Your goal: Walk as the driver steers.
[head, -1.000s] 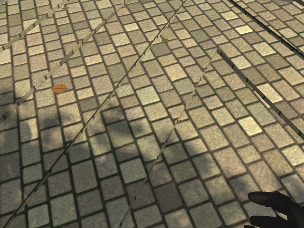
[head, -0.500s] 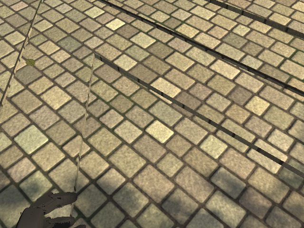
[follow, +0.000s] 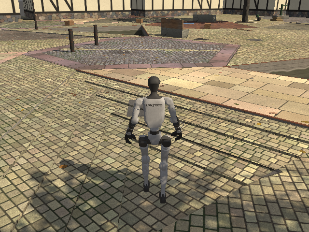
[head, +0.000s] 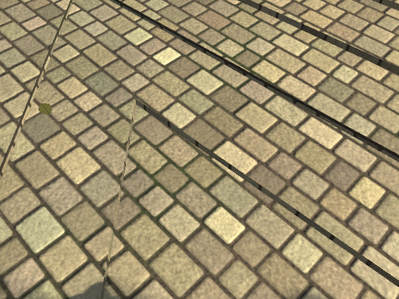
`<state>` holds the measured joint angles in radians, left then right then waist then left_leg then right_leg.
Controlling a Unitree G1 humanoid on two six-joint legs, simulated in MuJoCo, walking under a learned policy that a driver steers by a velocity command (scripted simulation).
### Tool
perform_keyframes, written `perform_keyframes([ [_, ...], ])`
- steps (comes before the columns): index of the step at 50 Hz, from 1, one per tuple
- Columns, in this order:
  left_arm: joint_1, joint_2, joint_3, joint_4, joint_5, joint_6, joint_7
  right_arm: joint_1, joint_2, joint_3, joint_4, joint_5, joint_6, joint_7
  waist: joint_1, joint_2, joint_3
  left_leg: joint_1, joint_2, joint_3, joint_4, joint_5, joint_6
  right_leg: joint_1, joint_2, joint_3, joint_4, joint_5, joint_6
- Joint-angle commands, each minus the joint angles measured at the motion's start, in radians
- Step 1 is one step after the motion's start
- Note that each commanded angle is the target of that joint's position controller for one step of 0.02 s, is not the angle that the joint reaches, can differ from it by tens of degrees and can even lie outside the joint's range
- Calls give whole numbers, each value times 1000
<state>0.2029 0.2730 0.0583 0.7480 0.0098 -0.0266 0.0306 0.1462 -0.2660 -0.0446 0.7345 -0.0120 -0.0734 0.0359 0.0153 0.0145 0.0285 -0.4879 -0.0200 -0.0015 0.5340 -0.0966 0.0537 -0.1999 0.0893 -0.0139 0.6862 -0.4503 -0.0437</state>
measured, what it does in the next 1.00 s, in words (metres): steps on the spot, turning left: right foot, then left foot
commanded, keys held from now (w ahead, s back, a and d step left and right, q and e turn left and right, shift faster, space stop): q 1.00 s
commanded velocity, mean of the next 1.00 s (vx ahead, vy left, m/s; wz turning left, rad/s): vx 0.02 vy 0.00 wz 0.54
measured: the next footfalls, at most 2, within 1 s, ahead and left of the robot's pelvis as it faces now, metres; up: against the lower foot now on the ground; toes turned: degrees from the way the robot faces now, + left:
right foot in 0.40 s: +0.13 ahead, -0.14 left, +0.00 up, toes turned +20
left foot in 0.84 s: +0.00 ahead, +0.10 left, +0.00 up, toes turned +32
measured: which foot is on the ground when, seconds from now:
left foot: down 0.00-0.42, up 0.44-0.82, down 0.84-1.00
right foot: up 0.00-0.38, down 0.40-0.84, up 0.86-1.00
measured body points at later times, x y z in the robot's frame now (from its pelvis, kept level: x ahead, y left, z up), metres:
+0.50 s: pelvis +0.05 -0.04 +0.01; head +0.09 -0.05 +0.46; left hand +0.09 +0.27 -0.08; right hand +0.28 -0.27 -0.09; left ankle +0.06 +0.09 -0.68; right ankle +0.09 -0.15 -0.72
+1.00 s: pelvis +0.01 -0.01 +0.02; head +0.03 +0.04 +0.46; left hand -0.03 +0.32 -0.09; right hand +0.31 -0.15 -0.06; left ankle -0.03 +0.08 -0.72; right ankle +0.09 -0.14 -0.64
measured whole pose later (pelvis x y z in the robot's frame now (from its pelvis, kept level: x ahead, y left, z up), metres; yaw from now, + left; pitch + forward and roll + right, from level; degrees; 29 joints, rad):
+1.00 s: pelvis +0.01 -0.01 +0.02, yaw +36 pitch +2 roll -1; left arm 0.14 0.33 0.10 0.70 0.01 0.01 0.04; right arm 0.18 -0.30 -0.07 0.62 0.01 0.03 -0.01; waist 0.00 -0.04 0.05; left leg -0.29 -0.04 -0.06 0.48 -0.23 0.04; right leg -0.55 -0.02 0.02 1.12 -0.43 0.07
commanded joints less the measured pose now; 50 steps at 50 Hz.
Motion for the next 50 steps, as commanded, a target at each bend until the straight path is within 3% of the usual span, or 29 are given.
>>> perform_keyframes([
  [1,106,107,11,-83,10,-19,-14,177,-198,-58,-67,-8,7,-17,-55,170,-416,647,383,-605,-114,691,344,-388,16,140,637,-203,72],
  [2,47,123,17,-98,-15,-8,-17,112,-174,-53,-91,3,17,-21,-54,108,-327,576,339,-517,-122,519,300,-443,-25,151,680,-146,76],
  [3,9,118,17,-99,-12,8,-9,69,-151,-47,-105,16,32,-26,-46,19,-249,474,293,-450,-151,368,251,-458,-55,134,644,-95,81],
  [4,-21,120,21,-108,-4,24,1,39,-143,-43,-117,23,46,-32,-36,-9,-184,364,266,-424,-185,245,223,-444,-76,127,579,-50,86],
  [6,-16,94,20,-119,-5,43,9,6,-155,-47,-129,14,67,-36,2,56,-125,220,182,-374,-234,89,181,-350,-72,98,410,2,94],
  [8,-2,72,16,-109,-6,41,15,17,-173,-58,-137,6,77,-45,-2,104,-139,207,156,-361,-236,79,178,-307,-55,83,294,19,111],
  [12,-22,74,19,-101,-5,36,19,18,-194,-72,-152,15,88,-62,-20,123,-170,198,143,-401,-234,-88,160,-252,-53,104,153,90,121],
  [17,-36,87,29,-104,-18,11,1,20,-190,-76,-166,20,110,-63,-34,160,-153,223,136,-496,-221,-188,134,-191,-42,106,-28,99,90],
  [19,15,85,36,-84,-20,-1,-11,4,-189,-77,-172,31,120,-66,1,159,-145,192,102,-492,-185,-185,104,-78,-35,77,-214,195,60],
  [20,46,111,47,-74,-12,-2,-12,18,-171,-72,-173,35,122,-69,8,133,-149,134,64,-466,-141,-231,68,17,-93,105,-287,235,34],
  [21,59,193,65,-83,14,1,-8,21,-131,-62,-190,33,120,-67,-2,-38,-138,-15,-19,-349,29,-359,13,99,-294,288,-348,239,-53],
  [22,31,236,75,-87,50,5,-10,-3,-147,-70,-219,38,105,-63,-14,-314,-91,-139,-149,-146,286,-495,-40,26,-460,513,-425,409,-195],
  [23,-34,184,61,-119,51,-2,-6,37,-212,-92,-195,16,96,-58,-29,-238,-93,-133,-82,-177,502,-479,-77,-5,-496,504,-405,495,-229],
  [24,-87,137,48,-135,33,-3,2,77,-222,-102,-159,23,102,-55,-52,-165,-91,-127,-72,-165,586,-421,-91,-5,-434,390,-374,523,-184],
  [25,-112,114,41,-140,13,-2,5,104,-197,-98,-132,26,115,-61,-58,-132,-82,-137,-67,-147,642,-371,-108,13,-371,302,-352,519,-139],
  [26,-109,104,36,-140,-1,0,8,108,-174,-92,-127,25,126,-63,-46,-130,-70,-164,-60,-140,704,-336,-124,32,-355,259,-343,549,-131],
  [30,-35,124,39,-124,5,22,22,8,-121,-67,-176,43,134,-57,14,-170,-55,-201,-21,-62,602,-274,-163,125,-330,152,-345,598,-154],
  [33,-13,167,54,-115,2,33,24,-29,-99,-53,-205,38,132,-43,38,-197,-88,-122,24,-28,438,-305,-167,165,-365,125,-334,613,-167],
  [38,-38,207,71,-111,-20,31,5,-12,-123,-59,-214,38,139,-22,29,-224,-101,68,27,51,192,-294,-116,112,-405,80,-307,629,-160],
  [40,-63,207,72,-106,-41,28,2,39,-117,-65,-196,38,141,-15,-13,-208,-103,175,9,80,-8,-158,-67,85,-395,42,-240,614,-117],
  [41,-37,182,67,-91,-45,24,0,79,-129,-73,-177,36,140,-18,-27,-172,-111,278,-14,75,-120,-52,-33,33,-368,0,-172,559,-66],
  [42,6,139,57,-81,-24,20,-4,116,-192,-93,-173,37,136,-28,-23,-18,-129,450,72,-74,-161,196,15,-126,-302,-91,3,376,21],
  [43,-9,67,27,-136,38,18,-12,121,-317,-116,-197,28,131,-45,8,332,-133,583,348,-443,-117,629,179,-443,-159,-135,308,-206,124],
  [44,-116,124,42,-158,18,12,-2,150,-282,-105,-201,-16,105,-31,-95,234,-210,499,420,-511,-162,536,322,-483,-117,35,477,-253,127],
  [45,-145,156,54,-158,-11,17,4,109,-256,-93,-190,-19,85,-27,-73,147,-154,455,358,-423,-181,424,286,-491,-134,68,528,-177,112],
  [46,-133,154,57,-146,-14,22,12,49,-229,-87,-184,3,77,-34,-41,112,-113,422,295,-361,-183,330,225,-499,-143,79,504,-86,103],
  [47,-117,156,60,-129,-5,27,20,9,-195,-75,-188,24,80,-41,-26,94,-101,405,260,-331,-182,294,187,-494,-148,87,477,-26,106],
  [48,-96,154,62,-125,2,29,22,-17,-190,-68,-189,30,85,-48,-8,106,-101,366,236,-311,-183,312,178,-453,-135,83,477,26,114],
  [50,-70,136,59,-117,-2,25,13,-16,-184,-64,-187,19,93,-60,1,115,-125,353,212,-300,-187,298,180,-409,-110,75,454,84,124],
])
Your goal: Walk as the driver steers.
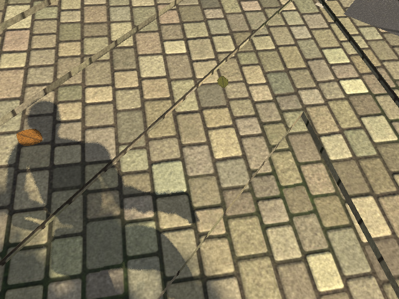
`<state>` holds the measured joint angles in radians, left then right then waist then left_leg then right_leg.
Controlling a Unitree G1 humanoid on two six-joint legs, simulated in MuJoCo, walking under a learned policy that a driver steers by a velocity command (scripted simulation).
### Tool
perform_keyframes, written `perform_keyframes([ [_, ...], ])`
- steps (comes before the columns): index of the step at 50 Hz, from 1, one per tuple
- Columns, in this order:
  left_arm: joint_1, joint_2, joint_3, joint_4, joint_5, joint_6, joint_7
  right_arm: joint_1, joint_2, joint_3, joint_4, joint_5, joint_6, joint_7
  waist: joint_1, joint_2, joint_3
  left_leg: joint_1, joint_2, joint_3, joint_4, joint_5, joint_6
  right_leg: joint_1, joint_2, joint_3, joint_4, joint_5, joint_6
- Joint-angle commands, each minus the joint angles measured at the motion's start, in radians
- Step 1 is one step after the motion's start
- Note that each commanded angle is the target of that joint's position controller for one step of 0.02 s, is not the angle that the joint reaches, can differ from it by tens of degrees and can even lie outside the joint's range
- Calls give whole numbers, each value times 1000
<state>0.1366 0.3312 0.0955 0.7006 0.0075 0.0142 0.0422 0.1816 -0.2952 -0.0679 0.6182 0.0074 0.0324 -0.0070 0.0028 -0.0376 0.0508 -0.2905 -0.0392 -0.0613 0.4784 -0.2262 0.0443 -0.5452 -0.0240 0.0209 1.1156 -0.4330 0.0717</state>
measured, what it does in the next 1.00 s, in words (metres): steps on the spot, turning left: right foot, then left foot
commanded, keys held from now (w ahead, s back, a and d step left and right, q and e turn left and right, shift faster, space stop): q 0.80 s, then no key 0.08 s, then e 0.12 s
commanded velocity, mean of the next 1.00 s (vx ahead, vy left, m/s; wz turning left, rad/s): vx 0.00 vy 0.00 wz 0.54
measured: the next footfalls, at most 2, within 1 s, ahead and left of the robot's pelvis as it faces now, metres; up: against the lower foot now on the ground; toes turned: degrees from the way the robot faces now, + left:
right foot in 0.30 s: +0.07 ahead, -0.13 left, +0.00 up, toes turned +16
left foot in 0.74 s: -0.05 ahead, +0.12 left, +0.00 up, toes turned +28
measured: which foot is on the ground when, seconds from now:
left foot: down 0.00-0.30, up 0.32-0.72, down 0.74-1.00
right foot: up 0.00-0.28, down 0.30-0.74, up 0.76-1.00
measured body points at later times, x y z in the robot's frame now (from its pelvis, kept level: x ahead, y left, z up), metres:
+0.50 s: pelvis -0.01 -0.03 +0.00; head +0.03 -0.04 +0.45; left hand +0.06 +0.28 -0.08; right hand +0.21 -0.28 -0.11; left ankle -0.07 +0.10 -0.65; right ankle +0.03 -0.14 -0.74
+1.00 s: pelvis -0.04 +0.03 +0.00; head -0.03 +0.07 +0.45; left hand -0.07 +0.34 -0.11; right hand +0.24 -0.11 -0.07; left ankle -0.08 +0.10 -0.74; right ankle +0.05 -0.10 -0.68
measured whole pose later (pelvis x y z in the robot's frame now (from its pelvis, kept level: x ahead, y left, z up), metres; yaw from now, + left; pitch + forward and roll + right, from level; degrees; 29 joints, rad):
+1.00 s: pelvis -0.04 +0.03 +0.00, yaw +31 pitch +1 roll -1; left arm 0.16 0.33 0.08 0.73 0.00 0.03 0.02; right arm 0.16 -0.26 -0.03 0.64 -0.02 0.01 -0.02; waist 0.01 -0.05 0.05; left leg -0.22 -0.05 -0.05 0.42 -0.21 0.06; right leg -0.46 -0.05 0.01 0.93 -0.32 0.08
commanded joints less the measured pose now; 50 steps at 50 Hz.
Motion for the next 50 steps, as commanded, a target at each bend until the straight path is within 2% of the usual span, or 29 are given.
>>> perform_keyframes([
  [1,-7,67,18,-68,-5,-17,-1,-45,-152,-39,-68,-1,-13,-21,8,163,-150,163,222,-242,-131,399,187,-59,10,40,-27,83,12],
  [5,-50,46,5,-80,-6,-21,-16,-28,-179,-49,-61,2,-4,-30,-18,179,-137,153,209,-305,-124,249,185,-3,29,57,-236,93,16],
  [10,-49,60,8,-85,-17,-36,-34,-40,-192,-52,-63,4,5,-17,-28,202,-127,103,202,-420,-102,226,184,118,63,67,-403,46,-5],
  [12,-28,60,9,-83,-20,-44,-42,-52,-190,-52,-64,11,9,-14,-17,206,-135,116,189,-462,-78,268,171,170,72,67,-502,65,-19],
  [14,31,56,14,-63,-16,-50,-46,-82,-176,-47,-71,26,15,-19,27,192,-144,78,138,-452,-27,245,120,308,66,46,-726,238,-44],
  [15,58,101,27,-58,-4,-48,-41,-58,-145,-39,-73,23,13,-23,19,128,-169,-9,89,-405,50,95,66,432,-43,117,-759,330,-83],
  [16,31,193,42,-71,15,-37,-35,5,-101,-29,-78,15,6,-20,-42,-145,-159,-196,-68,-214,253,-249,-4,514,-258,343,-776,553,-208],
  [17,39,172,39,-76,41,-39,-38,-2,-175,-53,-77,12,-4,-23,-9,-213,-145,-281,-94,-125,493,-444,-57,446,-398,493,-812,634,-356],
  [18,-4,123,22,-93,31,-43,-33,16,-231,-75,-59,10,-4,-23,-27,-123,-124,-289,-36,-128,646,-382,-83,415,-386,428,-808,603,-364],
  [19,-52,86,11,-99,20,-42,-28,30,-222,-80,-35,15,5,-25,-44,-86,-98,-292,-24,-111,698,-315,-98,392,-311,326,-799,541,-314],
  [20,-75,68,5,-105,6,-40,-23,47,-195,-77,-17,13,18,-29,-45,-76,-80,-310,-20,-101,739,-256,-116,397,-258,253,-793,491,-277],
  [21,-78,61,-1,-105,-2,-37,-17,51,-172,-72,-15,14,27,-28,-37,-83,-69,-323,-17,-91,774,-216,-132,400,-238,207,-791,506,-271],
  [23,-50,66,-3,-96,5,-27,-8,20,-134,-60,-35,23,30,-22,-14,-108,-63,-324,-6,-32,721,-170,-151,417,-204,126,-802,511,-274],
  [24,-27,72,-1,-90,8,-22,-4,-7,-123,-55,-49,26,28,-21,5,-120,-70,-337,6,-16,669,-163,-158,458,-209,114,-801,517,-282],
  [26,8,96,7,-80,9,-14,0,-43,-110,-46,-72,20,26,-16,34,-131,-91,-331,37,0,575,-175,-167,520,-242,108,-796,540,-299],
  [29,-5,137,23,-78,0,-8,-11,-51,-92,-32,-90,11,25,-1,39,-138,-110,-223,72,44,423,-198,-153,498,-269,64,-792,551,-302],
  [33,-15,165,33,-67,-22,-10,-28,-21,-114,-39,-96,15,32,13,25,-154,-112,-96,62,104,238,-157,-108,463,-292,23,-755,576,-282],
  [35,-35,162,32,-61,-44,-12,-30,37,-110,-45,-79,15,35,21,-20,-136,-117,23,38,138,36,-10,-58,425,-281,-21,-677,544,-228],
  [36,7,130,24,-41,-45,-15,-31,79,-131,-56,-63,12,34,15,-31,-86,-123,133,18,119,-63,91,-25,359,-248,-69,-593,469,-168],
  [37,44,78,10,-40,-13,-16,-34,122,-216,-81,-64,14,29,3,-23,129,-134,306,156,-99,-109,394,39,160,-159,-168,-361,223,-69],
  [38,-4,35,-12,-105,32,-16,-30,102,-318,-93,-100,-5,13,-4,-9,372,-125,335,412,-454,-98,662,245,-111,-11,-153,-112,-244,13],
  [39,-86,86,4,-114,11,-16,-18,128,-264,-82,-97,-36,-15,9,-91,250,-190,275,431,-463,-131,563,329,-112,-2,5,52,-268,8],
  [40,-93,105,11,-114,-9,-12,-15,90,-235,-68,-83,-33,-33,9,-60,212,-145,244,371,-374,-144,454,282,-122,-20,35,82,-187,-11],
  [41,-66,111,16,-92,-11,-9,-10,31,-202,-59,-77,-13,-38,3,-30,174,-118,225,314,-301,-145,362,221,-124,-38,40,56,-98,-19],
  [42,-52,122,21,-78,-4,-6,-6,-14,-166,-44,-82,3,-35,-3,-16,164,-104,213,286,-266,-142,362,186,-117,-44,41,27,-33,-17],
  [43,-34,116,21,-68,-1,-4,-7,-34,-150,-32,-82,5,-33,-11,-3,173,-112,185,263,-231,-141,420,178,-71,-31,31,43,24,-8],
  [45,11,93,13,-45,-9,-3,-15,-43,-122,-16,-75,-10,-32,-20,12,168,-150,182,244,-177,-141,466,179,-7,-20,17,34,91,7],
  [48,11,40,-12,-30,-13,2,-25,-54,-64,10,-46,-23,-36,-23,4,159,-141,176,213,-110,-145,388,156,87,-49,15,-184,140,15],
  [50,-11,26,-24,-33,-12,4,-33,-48,-65,14,-21,-35,-36,-19,-19,179,-116,138,214,-101,-160,300,159,175,-56,4,-318,128,12],
])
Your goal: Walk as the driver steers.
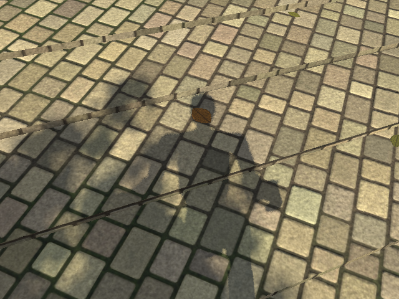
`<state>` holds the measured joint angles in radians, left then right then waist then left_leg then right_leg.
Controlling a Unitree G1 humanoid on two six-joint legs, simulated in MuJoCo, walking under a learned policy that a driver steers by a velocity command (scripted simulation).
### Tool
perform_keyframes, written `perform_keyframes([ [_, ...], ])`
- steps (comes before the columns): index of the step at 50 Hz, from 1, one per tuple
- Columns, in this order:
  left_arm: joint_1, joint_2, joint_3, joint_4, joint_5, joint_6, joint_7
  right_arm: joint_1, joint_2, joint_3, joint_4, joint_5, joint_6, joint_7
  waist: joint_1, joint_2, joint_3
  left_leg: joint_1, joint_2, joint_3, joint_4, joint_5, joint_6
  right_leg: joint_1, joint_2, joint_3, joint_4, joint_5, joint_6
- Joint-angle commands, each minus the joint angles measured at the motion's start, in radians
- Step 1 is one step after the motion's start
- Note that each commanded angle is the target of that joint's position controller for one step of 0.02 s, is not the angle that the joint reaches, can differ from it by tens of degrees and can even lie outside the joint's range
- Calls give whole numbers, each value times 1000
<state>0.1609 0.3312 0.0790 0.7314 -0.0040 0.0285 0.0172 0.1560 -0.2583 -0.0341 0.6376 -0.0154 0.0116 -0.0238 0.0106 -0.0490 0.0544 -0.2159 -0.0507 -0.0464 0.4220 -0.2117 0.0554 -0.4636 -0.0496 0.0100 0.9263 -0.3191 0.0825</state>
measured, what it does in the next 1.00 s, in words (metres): steps on the spot, turning right: right foot, then left foot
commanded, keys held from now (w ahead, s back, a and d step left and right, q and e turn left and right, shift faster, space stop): e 0.54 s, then w+e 0.34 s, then w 0.10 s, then w+q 0.02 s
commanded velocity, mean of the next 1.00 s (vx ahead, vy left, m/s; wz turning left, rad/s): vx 0.13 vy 0.00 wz -0.43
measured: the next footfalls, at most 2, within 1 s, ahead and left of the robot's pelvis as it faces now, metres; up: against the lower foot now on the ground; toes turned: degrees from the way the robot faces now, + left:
right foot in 0.16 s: +0.03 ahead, -0.14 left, +0.00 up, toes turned -4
left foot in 0.48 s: +0.06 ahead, +0.12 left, +0.00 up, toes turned -17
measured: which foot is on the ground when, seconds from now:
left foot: down 0.00-0.22, up 0.24-0.46, down 0.48-1.00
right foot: up 0.00-0.14, down 0.16-0.48, up 0.50-1.00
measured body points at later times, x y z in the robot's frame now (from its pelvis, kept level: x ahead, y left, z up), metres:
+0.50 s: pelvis +0.00 +0.03 -0.01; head +0.04 +0.03 +0.43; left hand +0.22 +0.28 -0.11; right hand +0.08 -0.29 -0.10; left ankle +0.03 +0.13 -0.75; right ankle -0.01 -0.14 -0.74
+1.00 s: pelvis +0.07 -0.04 -0.01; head +0.09 -0.06 +0.44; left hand +0.38 +0.04 -0.08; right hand -0.08 -0.31 -0.12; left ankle +0.03 +0.13 -0.74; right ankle +0.07 -0.21 -0.72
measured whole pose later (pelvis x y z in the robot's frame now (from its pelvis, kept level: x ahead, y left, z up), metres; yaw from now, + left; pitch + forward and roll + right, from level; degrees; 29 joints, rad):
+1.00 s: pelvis +0.07 -0.04 -0.01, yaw -31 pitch +2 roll +1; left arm 0.09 0.27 0.05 0.59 -0.03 -0.01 -0.04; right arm 0.37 -0.32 -0.09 0.80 0.03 -0.06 0.00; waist -0.10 -0.02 0.03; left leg 0.04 0.07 0.23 0.27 -0.33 -0.04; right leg -0.51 -0.07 -0.01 0.68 -0.25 -0.02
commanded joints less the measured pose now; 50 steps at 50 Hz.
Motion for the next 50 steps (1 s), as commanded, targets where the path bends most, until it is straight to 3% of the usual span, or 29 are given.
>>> perform_keyframes([
  [1,-40,38,-7,-67,-3,-9,-9,-14,-115,-23,-28,-17,-16,2,-37,195,-102,46,234,-126,-109,240,156,120,-27,7,-168,-7,-2],
  [3,-41,73,-1,-74,-10,-8,-6,-17,-148,-31,-8,-15,-16,10,-42,190,-63,25,257,-158,-105,173,168,131,-14,-7,-219,-53,-14],
  [5,-24,86,2,-78,-13,-11,-3,-34,-173,-39,2,1,-12,8,-28,170,-44,34,272,-177,-72,200,170,130,-1,-19,-285,-45,-32],
  [7,2,86,-2,-81,-5,-18,-3,-18,-181,-46,20,16,-9,1,-6,133,-53,57,256,-156,-23,254,134,173,7,-21,-421,138,-58],
  [8,0,117,4,-90,-1,-21,-2,5,-176,-49,24,14,-11,-5,-16,89,-72,60,222,-127,21,212,94,202,-19,25,-431,338,-80],
  [9,2,170,17,-94,-2,-22,1,30,-165,-51,14,-3,-17,-9,-52,-21,-97,33,142,-51,79,142,49,230,-60,87,-382,541,-119],
  [10,23,164,23,-89,-17,-21,-1,9,-148,-50,7,-12,-17,-14,-39,-92,-125,21,65,39,143,84,-1,222,-94,168,-416,517,-181],
  [12,49,156,24,-94,-8,-24,0,-78,-104,-48,-17,-4,-8,-20,5,-175,-109,-108,-23,77,303,-81,-55,262,-198,380,-526,453,-295],
  [13,68,153,23,-96,-1,-31,1,-96,-88,-48,-28,4,-2,-18,24,-206,-104,-197,-45,43,398,-300,-56,306,-240,452,-564,478,-345],
  [14,89,161,26,-94,8,-44,1,-105,-98,-53,-38,13,2,-12,42,-194,-106,-278,-33,-6,548,-453,-60,348,-278,491,-583,517,-380],
  [16,35,176,35,-100,-8,-52,5,-64,-108,-59,-30,23,3,-6,-1,-89,-111,-313,19,-48,549,-399,-70,366,-234,414,-551,522,-327],
  [17,7,170,38,-104,-20,-42,8,-61,-101,-56,-27,22,0,-5,-5,-83,-111,-295,26,-36,458,-351,-83,366,-199,379,-541,500,-294],
  [19,-12,168,42,-111,-25,-7,15,-45,-75,-47,-17,24,-10,5,0,-106,-137,-193,2,-2,338,-254,-107,332,-153,349,-522,513,-270],
  [21,-31,168,45,-125,-27,16,16,5,-86,-52,-2,32,-16,22,-10,-130,-156,-93,-18,21,196,-153,-111,294,-128,352,-505,473,-252],
  [23,-55,145,37,-140,-39,24,16,84,-105,-68,26,27,-18,26,-46,-113,-161,59,-23,47,-35,29,-91,212,-77,348,-461,290,-194],
  [24,-21,99,25,-139,-27,22,15,106,-170,-86,24,17,-15,17,-29,10,-148,158,119,-88,-88,45,-42,82,-8,290,-336,78,-132],
  [25,26,41,10,-153,-11,14,15,73,-280,-106,1,-9,-5,8,11,317,-112,155,374,-400,-152,181,108,-124,159,138,-108,-275,-62],
  [26,28,130,36,-154,-4,1,19,67,-251,-94,-20,-43,-19,13,-7,273,-118,59,476,-499,-174,173,226,-119,99,171,130,-344,-42],
  [27,37,178,57,-131,-17,3,17,7,-195,-76,-31,-37,-31,12,18,182,-74,22,430,-401,-170,137,217,-124,73,181,221,-271,-41],
  [28,57,171,60,-106,-17,10,19,-26,-167,-69,-29,-15,-38,7,30,150,-54,37,353,-299,-182,-31,161,-153,50,161,235,-175,-36],
  [29,59,155,58,-96,-14,15,20,-26,-158,-67,-25,6,-43,-2,18,166,-48,81,314,-258,-200,-159,127,-199,38,144,248,-94,-28],
  [30,39,135,52,-102,-15,15,16,-1,-153,-63,-15,14,-46,-12,-5,182,-36,105,303,-231,-219,-198,120,-232,29,134,267,-40,-19],
  [32,-5,112,45,-127,-24,2,4,62,-150,-60,-3,12,-53,-26,-41,178,-34,162,301,-196,-254,-243,117,-269,22,105,247,24,-8],
  [35,-61,87,36,-157,-22,-17,-6,138,-161,-66,19,9,-66,-27,-85,157,-27,265,333,-166,-279,-219,125,-329,7,98,153,54,1],
  [41,-92,42,18,-192,-24,-36,-35,160,-193,-84,44,16,-79,-9,-95,157,17,266,365,-35,-315,-121,135,-313,-38,52,-24,109,-10],
  [45,-140,12,0,-217,-26,-44,-53,179,-210,-94,72,25,-83,6,-106,149,42,228,365,69,-303,-40,127,-230,-47,5,-155,108,-51],
  [48,-149,6,-9,-225,-25,-50,-60,190,-224,-96,101,44,-84,22,-89,154,49,200,376,104,-287,5,121,-123,-28,-32,-243,62,-105],
  [50,-106,26,-1,-218,-20,-55,-63,174,-244,-97,116,61,-78,30,-36,152,29,178,383,122,-218,171,109,7,13,-68,-322,43,-152],
])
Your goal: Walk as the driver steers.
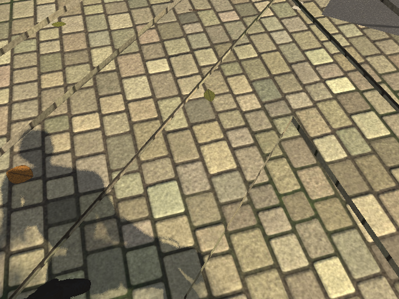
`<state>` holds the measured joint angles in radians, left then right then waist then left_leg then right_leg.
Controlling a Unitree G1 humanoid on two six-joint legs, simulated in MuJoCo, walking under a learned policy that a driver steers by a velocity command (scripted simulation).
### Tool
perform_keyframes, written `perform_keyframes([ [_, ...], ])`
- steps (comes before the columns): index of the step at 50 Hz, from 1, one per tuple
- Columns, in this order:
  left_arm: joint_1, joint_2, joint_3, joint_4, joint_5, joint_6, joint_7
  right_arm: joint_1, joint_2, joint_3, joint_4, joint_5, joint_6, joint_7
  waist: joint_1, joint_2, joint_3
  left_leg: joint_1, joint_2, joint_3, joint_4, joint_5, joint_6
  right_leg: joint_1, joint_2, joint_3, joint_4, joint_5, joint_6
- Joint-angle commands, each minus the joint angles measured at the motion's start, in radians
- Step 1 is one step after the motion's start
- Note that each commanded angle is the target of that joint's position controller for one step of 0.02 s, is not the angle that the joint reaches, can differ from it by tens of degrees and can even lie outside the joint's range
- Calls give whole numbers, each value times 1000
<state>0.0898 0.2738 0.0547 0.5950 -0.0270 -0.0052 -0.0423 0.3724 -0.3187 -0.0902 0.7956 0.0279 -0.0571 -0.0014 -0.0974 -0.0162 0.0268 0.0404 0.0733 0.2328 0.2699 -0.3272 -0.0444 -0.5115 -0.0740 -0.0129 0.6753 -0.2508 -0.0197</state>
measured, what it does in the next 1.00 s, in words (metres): walks ahead, turning left: right foot, then left foot 0.04 m higher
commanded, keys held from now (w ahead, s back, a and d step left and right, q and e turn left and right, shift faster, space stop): w+q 0.72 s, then q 0.28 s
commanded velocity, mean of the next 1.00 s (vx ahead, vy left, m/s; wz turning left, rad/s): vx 0.42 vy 0.00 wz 0.38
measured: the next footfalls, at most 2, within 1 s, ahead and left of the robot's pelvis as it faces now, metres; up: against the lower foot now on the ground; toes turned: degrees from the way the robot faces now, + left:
right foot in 0.04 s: +0.14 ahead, -0.14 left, +0.00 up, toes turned -3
left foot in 0.56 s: +0.45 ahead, +0.09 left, +0.04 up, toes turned +16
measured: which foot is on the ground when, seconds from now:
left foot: down 0.00-0.04, up 0.06-0.54, down 0.56-0.96, up 0.98-1.00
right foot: up 0.00-0.02, down 0.04-0.60, up 0.62-0.94, down 0.96-1.00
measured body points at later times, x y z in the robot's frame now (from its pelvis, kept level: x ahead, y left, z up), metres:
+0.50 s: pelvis +0.24 -0.05 -0.01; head +0.28 -0.05 +0.44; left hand +0.22 +0.22 -0.13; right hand +0.47 -0.25 -0.11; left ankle +0.40 +0.10 -0.69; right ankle +0.10 -0.14 -0.74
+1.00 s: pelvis +0.49 -0.03 +0.01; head +0.52 -0.03 +0.46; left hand +0.57 +0.28 -0.06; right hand +0.72 -0.24 -0.09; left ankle +0.41 +0.07 -0.69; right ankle +0.66 -0.09 -0.70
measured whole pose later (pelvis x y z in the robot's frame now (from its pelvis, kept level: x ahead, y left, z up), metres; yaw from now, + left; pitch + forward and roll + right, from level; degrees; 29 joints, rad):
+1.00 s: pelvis +0.49 -0.03 +0.01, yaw +29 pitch +0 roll +0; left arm 0.07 0.25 0.03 0.67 0.02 -0.06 -0.01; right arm 0.27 -0.30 -0.09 0.65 0.02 0.02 -0.04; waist -0.06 0.02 0.05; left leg -0.34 -0.09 -0.16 0.85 -0.52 0.03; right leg -0.48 0.00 0.05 0.61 -0.12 0.05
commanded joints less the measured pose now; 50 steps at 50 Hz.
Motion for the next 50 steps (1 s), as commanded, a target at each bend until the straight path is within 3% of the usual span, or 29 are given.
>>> perform_keyframes([
  [1,66,106,39,-51,6,-25,-2,-64,-186,-35,-35,23,-6,8,147,100,2,-125,231,-113,71,475,188,230,80,-78,-147,29,-76],
  [2,226,164,72,3,5,-24,6,-46,-150,-18,-27,17,-9,7,221,59,-101,-216,175,-58,291,609,153,483,115,-80,-161,73,-100],
  [3,408,250,94,36,11,-19,26,-64,-76,17,-59,-21,-14,8,290,-105,-229,-462,99,-42,660,212,90,770,-86,184,-181,69,-150],
  [4,375,327,91,15,27,-31,33,-8,-12,36,-93,-13,-34,11,207,-281,-330,-748,-64,-201,956,-294,50,875,-331,681,-342,-107,-291],
  [5,337,235,69,8,27,-54,23,-84,-127,5,-81,29,-45,9,249,-107,-257,-815,-51,-357,1050,-239,58,772,-343,662,-408,-126,-277],
  [6,295,192,52,28,25,-64,19,-115,-142,-3,-99,41,-46,12,209,-126,-146,-843,-9,-350,1027,-144,77,671,-309,486,-411,-70,-238],
  [8,188,116,31,35,18,-77,11,-100,-116,-1,-74,6,-32,8,137,-109,-47,-773,62,-338,929,34,69,504,-207,275,-453,36,-177],
  [9,155,98,27,38,27,-86,14,-68,-106,-1,-54,7,-19,12,109,-123,-33,-718,74,-341,915,103,64,455,-174,201,-481,113,-155],
  [13,169,93,34,83,43,-116,27,-44,-46,7,-28,9,15,12,84,-65,-10,-728,40,-350,920,200,33,432,-158,28,-510,436,-146],
  [17,201,93,33,119,43,-103,45,-147,-22,16,-68,1,18,16,110,-43,55,-823,18,-349,767,314,32,481,-152,-65,-536,453,-117],
  [21,254,131,40,153,27,-79,61,-319,31,50,-152,-7,16,46,170,-20,114,-825,4,-218,545,296,59,527,-168,-146,-558,531,-85],
  [25,267,180,45,166,31,-46,80,-341,15,45,-209,-2,11,71,136,-62,38,-727,-71,-100,497,160,124,638,-196,-201,-388,1066,-78],
  [27,231,218,50,154,23,-28,93,-216,-36,20,-200,1,19,70,49,-124,-56,-551,-135,-73,477,77,168,643,-204,-207,-198,1336,-81],
  [28,205,230,52,148,16,-24,95,-94,-89,-7,-180,3,23,62,-22,-116,-125,-365,-164,-87,401,99,204,588,-187,-211,-27,1317,-76],
  [29,242,180,38,132,15,-38,89,38,-161,-47,-132,3,29,49,-61,-19,-214,11,-174,-149,377,150,281,300,-122,-217,209,1206,-24],
  [30,175,141,14,94,11,-69,76,135,-218,-80,-140,6,45,26,-134,185,-279,306,58,-577,188,35,433,-54,55,-185,680,356,51],
  [31,192,111,2,62,4,-114,48,54,-190,-53,-159,-22,29,19,-47,196,-399,321,193,-935,74,-14,478,-135,114,96,814,-181,20],
  [32,97,133,6,32,-19,-136,27,2,-135,-31,-188,-32,13,18,-46,84,-307,183,192,-886,41,-38,435,-140,58,171,751,-182,-9],
  [33,56,121,3,6,-16,-142,21,-29,-112,-24,-173,-24,-7,30,8,-8,-149,30,153,-798,25,72,398,-150,33,152,635,-168,-19],
  [34,63,116,8,17,7,-137,28,-86,-75,-15,-171,-15,-19,33,61,-44,-102,-50,112,-699,17,124,362,-133,-12,143,526,-145,-19],
  [35,93,110,10,37,17,-126,33,-144,-49,-7,-184,-15,-21,30,100,-11,-61,-144,64,-624,9,145,346,-82,-30,133,457,-120,-9],
  [38,106,90,5,49,36,-88,32,-212,-58,-7,-214,-24,-8,1,138,46,-21,-363,6,-519,-15,268,343,27,4,59,323,-21,79],
  [40,75,59,-9,45,42,-68,37,-212,-94,-18,-217,-29,15,-23,132,84,-20,-452,-26,-451,20,282,321,92,35,34,195,87,117],
  [42,16,50,-17,32,39,-57,33,-174,-104,-25,-214,-16,34,-34,97,113,-18,-478,-46,-430,71,213,288,130,62,35,52,165,132],
  [45,-32,92,0,13,21,-54,25,-115,-111,-32,-205,-10,54,-41,72,115,-58,-423,-19,-519,185,76,252,149,86,68,-93,173,140],
  [47,48,108,20,35,16,-59,25,-144,-89,-28,-216,-8,66,-47,125,125,-90,-432,-20,-548,301,9,200,263,74,73,-168,238,111],
  [48,113,123,34,57,31,-66,27,-122,-32,-12,-211,-18,63,-47,144,98,-114,-469,-87,-490,424,-64,151,358,58,47,-184,236,82],
  [49,138,201,47,42,69,-65,37,-50,54,12,-229,-16,65,-44,109,-162,-159,-668,-203,-382,721,-349,69,523,-226,393,-277,263,-41],
  [50,100,230,55,34,76,-58,44,31,-12,3,-243,11,63,-38,48,-357,-214,-740,-147,-375,910,-311,36,517,-353,733,-386,20,-177],
])
Over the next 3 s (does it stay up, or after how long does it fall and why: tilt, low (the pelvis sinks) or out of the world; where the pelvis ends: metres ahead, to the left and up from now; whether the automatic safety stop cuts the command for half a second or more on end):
stays up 1.11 0.19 0.05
